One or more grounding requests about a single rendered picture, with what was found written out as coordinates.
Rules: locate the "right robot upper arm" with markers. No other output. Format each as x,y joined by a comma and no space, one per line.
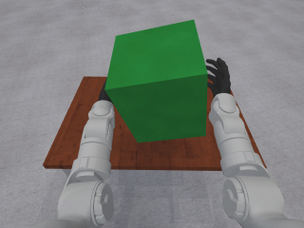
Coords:
255,202

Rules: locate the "left robot forearm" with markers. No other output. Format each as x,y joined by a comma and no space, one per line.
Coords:
92,163

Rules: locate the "right robot forearm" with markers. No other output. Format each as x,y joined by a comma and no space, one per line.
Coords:
238,157

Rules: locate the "carton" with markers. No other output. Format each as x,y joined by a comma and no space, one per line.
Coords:
158,80

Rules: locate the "right robot hand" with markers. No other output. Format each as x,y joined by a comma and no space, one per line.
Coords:
221,80

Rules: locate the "left robot upper arm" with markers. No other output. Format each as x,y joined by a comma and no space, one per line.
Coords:
87,204

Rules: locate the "left robot hand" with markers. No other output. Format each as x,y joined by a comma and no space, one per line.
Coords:
103,95

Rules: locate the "table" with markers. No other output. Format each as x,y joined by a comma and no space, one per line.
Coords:
185,154

